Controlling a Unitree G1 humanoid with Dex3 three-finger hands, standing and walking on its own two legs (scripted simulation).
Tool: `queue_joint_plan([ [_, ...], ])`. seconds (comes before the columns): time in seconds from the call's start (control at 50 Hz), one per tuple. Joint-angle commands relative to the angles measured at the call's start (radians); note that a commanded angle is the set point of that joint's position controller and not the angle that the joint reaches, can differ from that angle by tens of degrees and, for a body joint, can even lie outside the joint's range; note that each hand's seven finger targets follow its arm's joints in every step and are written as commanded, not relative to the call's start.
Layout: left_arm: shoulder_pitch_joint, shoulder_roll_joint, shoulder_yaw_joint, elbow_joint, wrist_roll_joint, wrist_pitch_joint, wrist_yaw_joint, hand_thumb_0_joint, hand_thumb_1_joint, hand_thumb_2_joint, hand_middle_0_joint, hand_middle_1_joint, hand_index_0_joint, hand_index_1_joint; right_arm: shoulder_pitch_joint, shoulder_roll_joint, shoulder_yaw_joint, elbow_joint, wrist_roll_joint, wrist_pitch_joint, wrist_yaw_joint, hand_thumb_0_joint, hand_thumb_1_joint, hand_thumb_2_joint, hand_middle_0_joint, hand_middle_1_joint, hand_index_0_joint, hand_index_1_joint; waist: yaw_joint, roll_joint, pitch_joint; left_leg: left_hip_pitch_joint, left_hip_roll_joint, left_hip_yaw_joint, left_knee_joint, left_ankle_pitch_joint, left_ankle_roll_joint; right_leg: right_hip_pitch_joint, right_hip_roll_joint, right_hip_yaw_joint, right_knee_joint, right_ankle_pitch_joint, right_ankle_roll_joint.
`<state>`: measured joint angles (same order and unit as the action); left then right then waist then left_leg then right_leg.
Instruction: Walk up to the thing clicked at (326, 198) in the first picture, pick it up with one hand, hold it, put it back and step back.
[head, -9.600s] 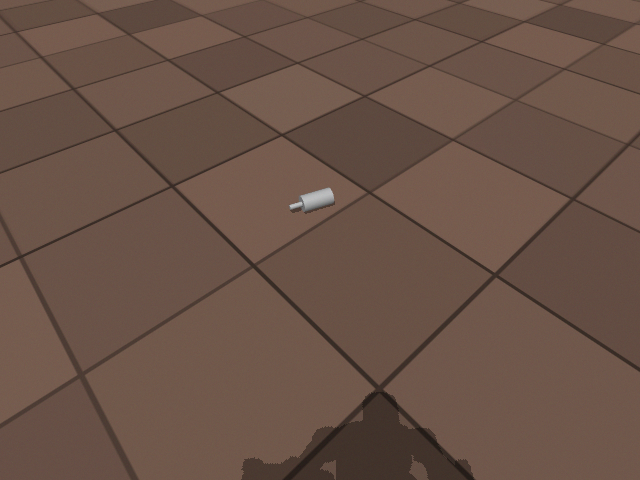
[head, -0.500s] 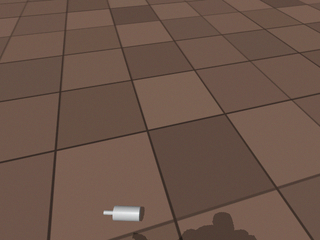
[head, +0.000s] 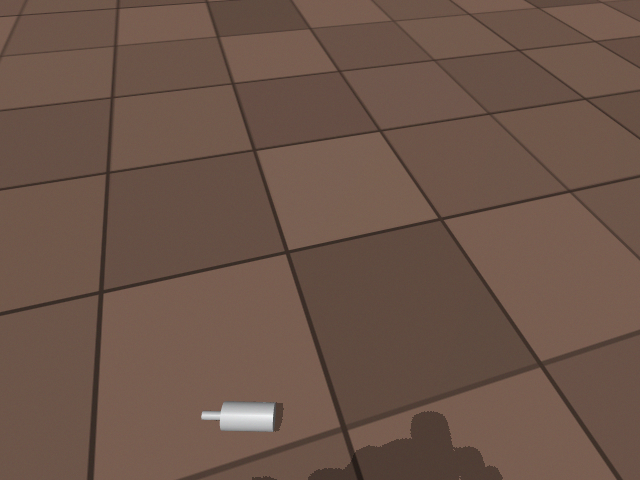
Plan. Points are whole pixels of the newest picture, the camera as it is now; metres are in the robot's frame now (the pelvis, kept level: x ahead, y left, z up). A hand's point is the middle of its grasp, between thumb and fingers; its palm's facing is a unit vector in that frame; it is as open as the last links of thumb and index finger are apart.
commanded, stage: walk up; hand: left
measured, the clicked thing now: (238, 416) +0.42 +0.25 -0.73
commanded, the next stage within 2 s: stand in 1.18 s
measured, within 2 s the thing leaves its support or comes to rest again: neither
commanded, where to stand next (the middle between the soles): +0.05 -0.03 m, yaw +1 degrees
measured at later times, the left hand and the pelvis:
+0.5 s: hand out of the picture +0.12 +0.23 -0.14, palm faces -0.02 -0.95 -0.31, open 7.4 cm; pelvis +0.01 -0.01 +0.01, yaw -1 degrees
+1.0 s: hand out of the picture +0.09 +0.24 -0.14, palm faces -0.03 -0.94 -0.33, open 7.4 cm; pelvis +0.02 -0.01 +0.02, yaw -1 degrees
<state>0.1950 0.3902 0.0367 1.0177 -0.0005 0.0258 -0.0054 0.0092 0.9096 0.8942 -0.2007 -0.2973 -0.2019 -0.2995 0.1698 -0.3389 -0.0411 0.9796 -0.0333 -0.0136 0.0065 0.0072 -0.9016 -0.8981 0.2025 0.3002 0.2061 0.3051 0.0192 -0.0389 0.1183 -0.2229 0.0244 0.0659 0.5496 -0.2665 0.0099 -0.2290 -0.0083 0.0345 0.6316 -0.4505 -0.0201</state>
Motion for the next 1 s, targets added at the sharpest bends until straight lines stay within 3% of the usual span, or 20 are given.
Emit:
queue_joint_plan([
  [0.0, 0.056, 0.166, 0.049, -0.010, 0.018, -0.031, 0.016, 0.000, 0.900, 0.900, -0.200, -0.300, -0.200, -0.300, -0.070, -0.228, -0.047, -0.080, 0.034, -0.013, -0.023, 0.000, -0.900, -0.900, 0.200, 0.300, 0.200, 0.300, 0.021, 0.099, -0.145, 0.032, 0.155, -0.138, -0.050, 0.266, 0.079, 0.147, -0.026, 0.026, -0.288, 0.302, -0.022],
  [0.02, 0.026, 0.213, 0.058, -0.018, 0.026, -0.037, 0.017, 0.000, 0.900, 0.900, -0.200, -0.300, -0.200, -0.300, -0.060, -0.200, -0.039, -0.087, 0.046, -0.010, -0.022, 0.000, -0.900, -0.900, 0.200, 0.300, 0.200, 0.300, -0.002, -0.019, -0.140, -0.005, 0.082, -0.088, 0.009, 0.169, 0.035, 0.145, -0.116, 0.147, -0.309, 0.421, -0.054],
  [0.04, -0.044, 0.228, 0.047, -0.048, 0.018, -0.041, 0.014, 0.000, 0.900, 0.900, -0.200, -0.300, -0.200, -0.300, -0.063, -0.174, -0.029, -0.078, 0.048, -0.005, -0.020, 0.000, -0.900, -0.900, 0.200, 0.300, 0.200, 0.300, -0.018, -0.055, -0.110, 0.041, 0.007, -0.052, 0.002, -0.050, 0.000, 0.007, -0.195, 0.241, -0.338, 0.349, -0.108],
  [0.06, -0.120, 0.232, 0.039, -0.065, 0.020, -0.036, 0.007, 0.000, 0.900, 0.900, -0.200, -0.300, -0.200, -0.300, -0.022, -0.173, -0.030, -0.047, 0.044, -0.001, -0.019, 0.000, -0.900, -0.900, 0.200, 0.300, 0.200, 0.300, -0.048, -0.075, -0.087, 0.125, 0.007, -0.055, -0.023, -0.148, -0.004, -0.107, -0.225, 0.251, -0.353, 0.207, -0.131],
  [0.08, -0.133, 0.206, 0.031, -0.072, 0.018, -0.031, 0.002, 0.000, 0.900, 0.900, -0.200, -0.300, -0.200, -0.300, -0.004, -0.191, -0.034, -0.030, 0.033, -0.007, -0.019, 0.000, -0.900, -0.900, 0.200, 0.300, 0.200, 0.300, -0.059, -0.064, -0.066, 0.183, 0.035, -0.088, -0.108, -0.103, 0.000, -0.158, -0.202, 0.222, -0.342, 0.172, -0.102],
  [0.1, -0.136, 0.175, 0.028, -0.067, 0.009, -0.031, 0.001, 0.000, 0.900, 0.900, -0.200, -0.300, -0.200, -0.300, -0.018, -0.214, -0.040, -0.024, 0.030, -0.013, -0.017, 0.000, -0.900, -0.900, 0.200, 0.300, 0.200, 0.300, -0.057, -0.039, -0.067, 0.167, 0.064, -0.112, -0.155, -0.034, 0.010, -0.112, -0.148, 0.160, -0.332, 0.179, -0.058],
  [0.14, -0.103, 0.166, 0.028, -0.041, 0.007, -0.038, 0.001, 0.000, 0.900, 0.900, -0.200, -0.300, -0.200, -0.300, -0.055, -0.222, -0.032, -0.014, 0.031, -0.021, -0.015, 0.000, -0.900, -0.900, 0.200, 0.300, 0.200, 0.300, -0.023, -0.051, -0.090, 0.138, 0.097, -0.129, -0.164, 0.106, 0.029, -0.015, -0.109, 0.112, -0.323, 0.293, -0.030],
  [0.18, -0.090, 0.171, 0.031, -0.028, 0.004, -0.042, 0.001, 0.000, 0.900, 0.900, -0.200, -0.300, -0.200, -0.300, -0.049, -0.213, -0.023, -0.004, 0.030, -0.026, -0.017, 0.000, -0.900, -0.900, 0.200, 0.300, 0.200, 0.300, -0.017, -0.059, -0.119, 0.137, 0.092, -0.113, -0.171, 0.151, 0.023, 0.034, -0.113, 0.125, -0.329, 0.352, -0.033],
  [0.38, -0.112, 0.158, 0.028, 0.010, 0.004, -0.037, 0.001, 0.000, 0.900, 0.900, -0.200, -0.300, -0.200, -0.300, -0.084, -0.221, -0.013, 0.040, 0.024, -0.038, -0.020, 0.000, -0.900, -0.900, 0.200, 0.300, 0.200, 0.300, -0.007, 0.065, -0.125, 0.109, 0.117, -0.120, -0.262, 0.177, 0.015, 0.118, -0.096, 0.084, -0.319, 0.402, -0.022],
  [0.48, -0.137, 0.158, 0.023, 0.020, 0.007, -0.037, 0.001, 0.000, 0.900, 0.900, -0.200, -0.300, -0.200, -0.300, -0.091, -0.219, -0.011, 0.047, 0.022, -0.040, -0.022, 0.000, -0.900, -0.900, 0.200, 0.300, 0.200, 0.300, -0.015, 0.055, -0.134, 0.105, 0.118, -0.113, -0.269, 0.196, 0.015, 0.132, -0.097, 0.086, -0.327, 0.441, -0.016],
  [0.98, -0.122, 0.158, 0.016, 0.054, 0.009, -0.038, 0.004, 0.000, 0.900, 0.900, -0.200, -0.300, -0.200, -0.300, -0.105, -0.226, -0.015, 0.070, 0.026, -0.033, -0.019, 0.000, -0.900, -0.900, 0.200, 0.300, 0.200, 0.300, -0.023, 0.031, -0.131, 0.167, 0.122, -0.103, -0.277, 0.182, 0.018, 0.088, -0.094, 0.086, -0.350, 0.424, -0.008],
])
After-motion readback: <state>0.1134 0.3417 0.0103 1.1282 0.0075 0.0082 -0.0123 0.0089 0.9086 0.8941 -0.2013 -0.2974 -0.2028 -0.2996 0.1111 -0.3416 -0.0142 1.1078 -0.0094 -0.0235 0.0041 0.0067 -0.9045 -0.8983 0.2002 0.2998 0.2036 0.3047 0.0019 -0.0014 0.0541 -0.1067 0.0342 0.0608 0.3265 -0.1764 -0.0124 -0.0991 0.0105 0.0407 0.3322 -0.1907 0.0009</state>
